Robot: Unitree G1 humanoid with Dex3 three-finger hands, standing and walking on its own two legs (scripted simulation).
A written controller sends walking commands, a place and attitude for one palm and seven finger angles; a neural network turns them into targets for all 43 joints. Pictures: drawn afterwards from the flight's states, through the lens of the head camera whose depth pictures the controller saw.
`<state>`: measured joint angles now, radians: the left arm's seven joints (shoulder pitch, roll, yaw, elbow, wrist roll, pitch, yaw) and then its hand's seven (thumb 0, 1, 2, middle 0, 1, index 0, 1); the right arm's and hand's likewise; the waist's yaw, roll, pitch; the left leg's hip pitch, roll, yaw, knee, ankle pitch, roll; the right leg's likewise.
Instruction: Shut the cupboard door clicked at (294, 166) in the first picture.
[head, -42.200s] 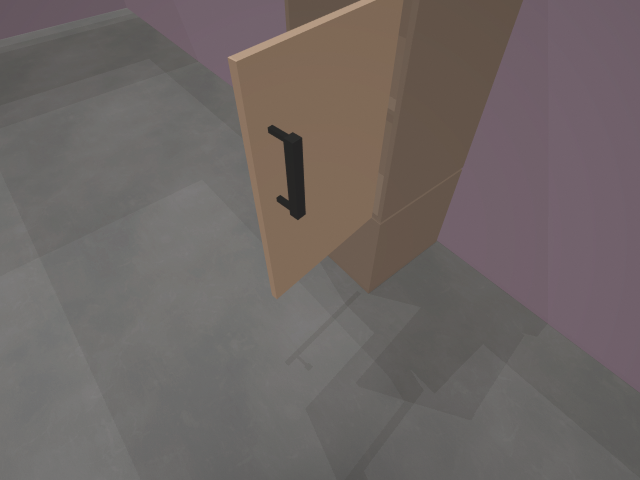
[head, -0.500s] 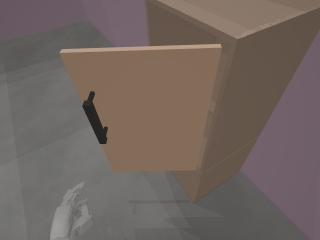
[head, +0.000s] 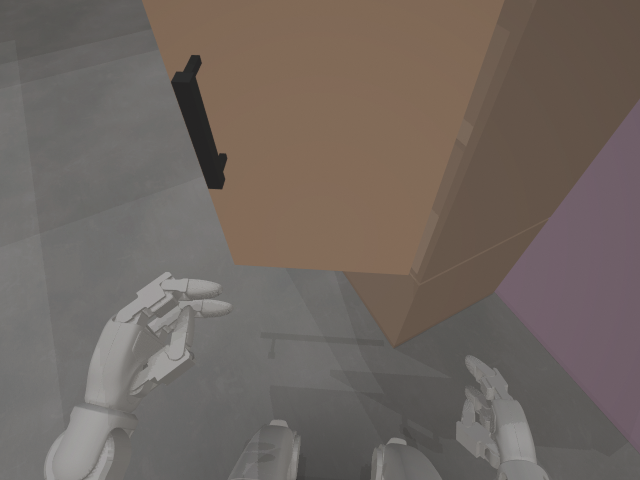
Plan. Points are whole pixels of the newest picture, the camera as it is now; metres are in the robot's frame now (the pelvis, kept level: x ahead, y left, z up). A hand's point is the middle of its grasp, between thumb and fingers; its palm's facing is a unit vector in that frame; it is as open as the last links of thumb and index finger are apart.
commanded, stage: raise the hand and make a fist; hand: left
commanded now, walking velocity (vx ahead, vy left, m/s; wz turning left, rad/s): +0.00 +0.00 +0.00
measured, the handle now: (206, 127) +0.51 +0.20 +0.14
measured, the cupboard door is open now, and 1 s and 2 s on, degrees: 58 58 58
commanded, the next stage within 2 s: bring the fist close to the handle in 1.26 s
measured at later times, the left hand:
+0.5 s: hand (139, 326) +0.25 +0.21 +0.11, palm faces +0.01 -1.00 -0.03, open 3.2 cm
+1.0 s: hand (132, 281) +0.27 +0.21 +0.15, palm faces +0.01 -1.00 -0.03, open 3.1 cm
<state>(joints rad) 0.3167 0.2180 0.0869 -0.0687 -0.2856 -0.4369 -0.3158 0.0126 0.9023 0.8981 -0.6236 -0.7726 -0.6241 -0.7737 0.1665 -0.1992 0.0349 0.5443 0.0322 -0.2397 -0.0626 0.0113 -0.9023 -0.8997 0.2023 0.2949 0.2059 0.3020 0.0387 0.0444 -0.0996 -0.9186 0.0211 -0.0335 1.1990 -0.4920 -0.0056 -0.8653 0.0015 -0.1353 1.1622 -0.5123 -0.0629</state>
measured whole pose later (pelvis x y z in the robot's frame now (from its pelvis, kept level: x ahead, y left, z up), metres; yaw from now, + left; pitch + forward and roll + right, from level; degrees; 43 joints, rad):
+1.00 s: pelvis +0.04 +0.02 +0.06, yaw +0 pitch +7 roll -2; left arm 0.31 0.24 0.17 -0.11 -0.31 -0.17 -0.24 0.01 0.90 0.90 -1.29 -1.50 -1.29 -1.50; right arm 0.29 -0.26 0.06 0.54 0.05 -0.20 -0.06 0.01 -0.90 -0.90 0.20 0.30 0.21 0.30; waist 0.02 0.06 -0.09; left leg -0.58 0.00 0.01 0.88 -0.42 0.03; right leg -0.53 -0.01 -0.09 0.84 -0.42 -0.02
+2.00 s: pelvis +0.04 +0.02 +0.06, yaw -1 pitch +7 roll +0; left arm -0.04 0.20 0.11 0.20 -0.22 -0.19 -0.13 0.01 0.90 0.90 -1.30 -1.50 -1.30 -1.50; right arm 0.27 -0.26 0.03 0.60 0.04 -0.18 -0.04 0.01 -0.90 -0.90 0.20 0.29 0.20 0.30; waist 0.00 0.04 -0.07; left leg -0.55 -0.01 0.03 0.82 -0.39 0.03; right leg -0.53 -0.01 -0.06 0.81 -0.41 -0.02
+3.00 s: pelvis +0.02 +0.01 +0.06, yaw -2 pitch +8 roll +0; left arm -0.42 0.24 0.17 0.68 -0.19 -0.30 -0.13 0.01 0.90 0.90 -1.30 -1.50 -1.30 -1.50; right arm 0.27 -0.26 0.02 0.64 0.05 -0.09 -0.04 0.01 -0.90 -0.90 0.20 0.29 0.20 0.30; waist -0.03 0.04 -0.07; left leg -0.59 0.00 0.04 0.81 -0.36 0.02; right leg -0.57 0.00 -0.06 0.81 -0.37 -0.03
